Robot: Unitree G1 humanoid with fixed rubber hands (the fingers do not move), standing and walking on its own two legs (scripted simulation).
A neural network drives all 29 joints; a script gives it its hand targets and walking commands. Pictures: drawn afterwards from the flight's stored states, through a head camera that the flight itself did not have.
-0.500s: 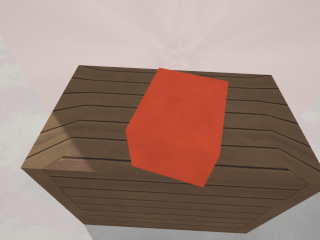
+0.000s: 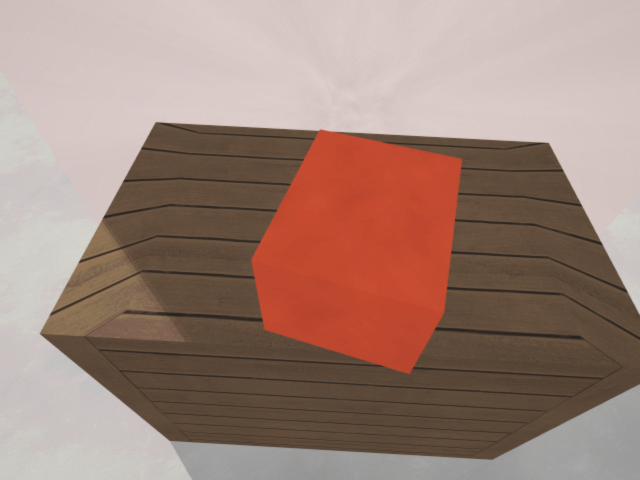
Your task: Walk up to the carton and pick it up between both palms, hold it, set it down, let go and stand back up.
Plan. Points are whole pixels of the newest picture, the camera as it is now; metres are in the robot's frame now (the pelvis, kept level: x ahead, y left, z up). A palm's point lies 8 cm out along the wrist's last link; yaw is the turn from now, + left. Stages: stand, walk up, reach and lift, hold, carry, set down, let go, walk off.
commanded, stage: stand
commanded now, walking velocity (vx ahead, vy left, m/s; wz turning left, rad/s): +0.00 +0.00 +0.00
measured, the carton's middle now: (362, 245) +0.43 -0.05 +0.02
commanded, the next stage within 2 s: none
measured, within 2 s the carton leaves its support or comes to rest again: neither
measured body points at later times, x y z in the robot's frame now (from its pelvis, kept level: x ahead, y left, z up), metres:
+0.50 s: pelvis +0.01 +0.00 +0.00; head +0.02 +0.00 +0.45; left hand -0.02 +0.21 -0.16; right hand +0.00 -0.21 -0.16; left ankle +0.02 +0.13 -0.74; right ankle -0.06 -0.07 -0.74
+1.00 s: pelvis +0.01 +0.00 +0.00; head +0.02 +0.01 +0.45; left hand -0.04 +0.21 -0.16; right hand +0.00 -0.21 -0.16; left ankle +0.02 +0.13 -0.74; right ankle -0.06 -0.07 -0.74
